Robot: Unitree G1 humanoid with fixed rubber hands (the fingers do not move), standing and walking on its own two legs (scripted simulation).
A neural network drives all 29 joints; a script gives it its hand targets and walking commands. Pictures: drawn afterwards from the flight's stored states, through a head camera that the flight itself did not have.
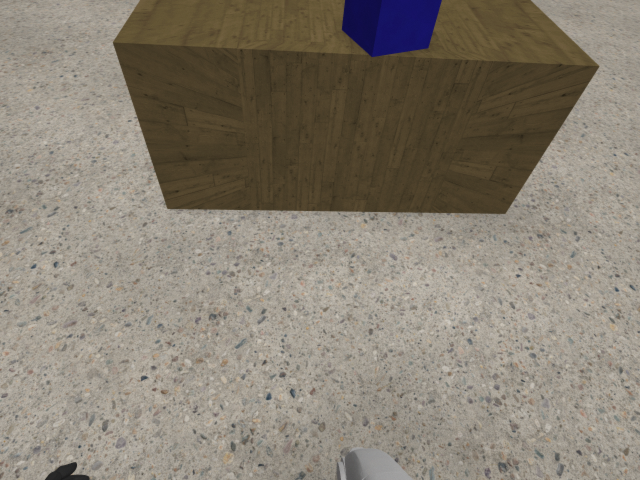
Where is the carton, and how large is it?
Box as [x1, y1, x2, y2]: [342, 0, 441, 56]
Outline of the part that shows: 342,29 371,56 426,48 429,43 441,0 345,0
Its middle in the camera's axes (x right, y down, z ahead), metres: +0.23 -0.75 +1.16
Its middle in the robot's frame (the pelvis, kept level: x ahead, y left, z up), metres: +1.38 -0.23 +0.06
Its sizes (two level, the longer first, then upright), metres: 0.210 0.200 0.250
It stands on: a pedestal, 0.68 m high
